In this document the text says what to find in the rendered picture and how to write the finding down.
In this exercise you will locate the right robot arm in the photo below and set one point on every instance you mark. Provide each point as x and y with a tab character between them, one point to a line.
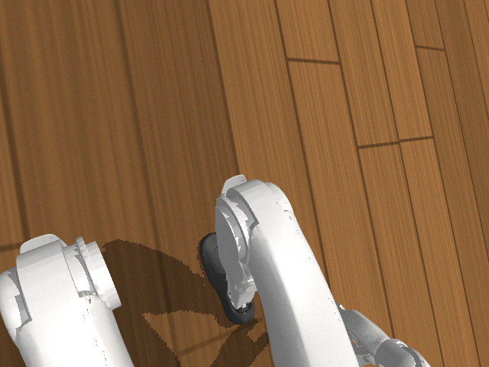
395	353

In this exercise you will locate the right robot foot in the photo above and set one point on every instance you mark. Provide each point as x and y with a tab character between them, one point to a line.
217	278

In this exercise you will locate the right robot hand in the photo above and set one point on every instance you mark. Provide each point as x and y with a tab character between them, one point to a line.
363	332

